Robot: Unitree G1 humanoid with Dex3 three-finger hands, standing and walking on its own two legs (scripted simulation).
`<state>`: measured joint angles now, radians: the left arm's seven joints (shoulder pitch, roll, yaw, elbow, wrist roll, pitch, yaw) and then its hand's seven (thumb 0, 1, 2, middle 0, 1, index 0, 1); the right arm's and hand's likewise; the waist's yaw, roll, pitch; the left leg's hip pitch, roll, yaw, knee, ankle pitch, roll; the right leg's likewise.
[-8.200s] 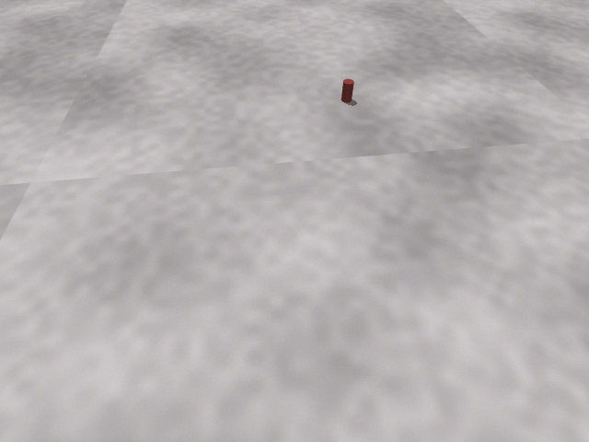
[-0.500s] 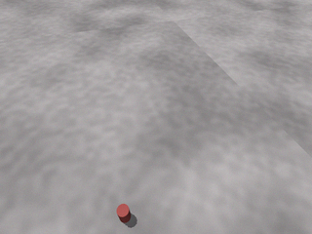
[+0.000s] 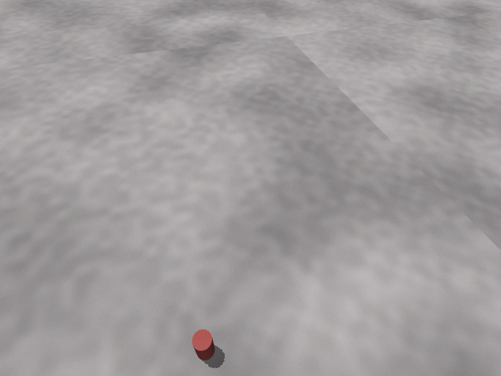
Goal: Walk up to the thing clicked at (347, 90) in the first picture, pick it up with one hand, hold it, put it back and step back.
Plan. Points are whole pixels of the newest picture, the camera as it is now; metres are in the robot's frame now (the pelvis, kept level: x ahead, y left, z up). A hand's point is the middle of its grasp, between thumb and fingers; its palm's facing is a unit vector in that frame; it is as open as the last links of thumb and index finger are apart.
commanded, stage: stand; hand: left
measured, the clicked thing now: (203, 345) +0.36 +0.18 -0.72
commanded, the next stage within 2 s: none
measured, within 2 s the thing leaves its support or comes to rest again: neither
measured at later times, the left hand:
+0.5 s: hand out of the picture +0.08 +0.25 -0.16, palm faces -0.05 -0.94 -0.34, open 7.4 cm
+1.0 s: hand out of the picture +0.08 +0.24 -0.16, palm faces -0.05 -0.94 -0.34, open 7.4 cm
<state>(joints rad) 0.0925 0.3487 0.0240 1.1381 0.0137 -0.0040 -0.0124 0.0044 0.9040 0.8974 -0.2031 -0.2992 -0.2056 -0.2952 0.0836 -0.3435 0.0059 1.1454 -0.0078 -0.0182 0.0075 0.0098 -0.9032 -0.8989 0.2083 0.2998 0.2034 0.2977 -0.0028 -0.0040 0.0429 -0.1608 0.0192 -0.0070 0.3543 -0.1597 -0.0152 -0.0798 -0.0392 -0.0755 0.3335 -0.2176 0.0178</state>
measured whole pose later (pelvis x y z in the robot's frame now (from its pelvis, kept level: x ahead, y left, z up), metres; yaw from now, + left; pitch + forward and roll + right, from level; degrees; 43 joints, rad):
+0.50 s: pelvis +0.00 +0.00 +0.00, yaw -1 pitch -2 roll +0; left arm 0.09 0.35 0.00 1.14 0.01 -0.01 -0.01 0.00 0.90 0.90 -0.20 -0.30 -0.21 -0.30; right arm 0.08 -0.35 0.01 1.16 -0.01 -0.01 0.01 0.01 -0.90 -0.90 0.21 0.30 0.20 0.30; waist -0.01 0.00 0.06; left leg -0.15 0.03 0.00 0.31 -0.14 -0.02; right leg -0.08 -0.03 -0.06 0.31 -0.20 0.01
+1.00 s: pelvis +0.00 -0.01 +0.00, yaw -1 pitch -2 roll +0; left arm 0.10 0.35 0.00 1.13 0.01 -0.01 -0.01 0.00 0.90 0.90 -0.20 -0.30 -0.21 -0.30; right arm 0.09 -0.35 0.01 1.15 -0.01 -0.01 0.01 0.01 -0.90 -0.90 0.21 0.30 0.20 0.30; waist -0.01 0.00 0.05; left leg -0.14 0.03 0.01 0.31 -0.14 -0.03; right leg -0.08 -0.02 -0.06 0.31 -0.20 0.01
